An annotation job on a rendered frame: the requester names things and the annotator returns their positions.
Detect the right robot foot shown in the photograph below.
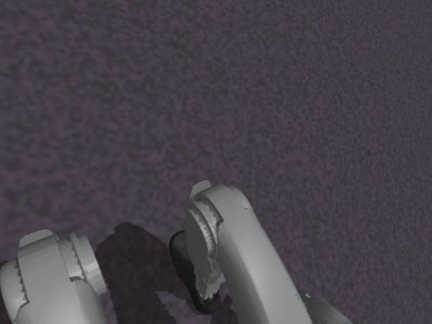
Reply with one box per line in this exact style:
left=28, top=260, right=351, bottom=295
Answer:
left=169, top=231, right=221, bottom=315

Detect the right robot hand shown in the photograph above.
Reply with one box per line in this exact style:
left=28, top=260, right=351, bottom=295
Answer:
left=297, top=290, right=353, bottom=324

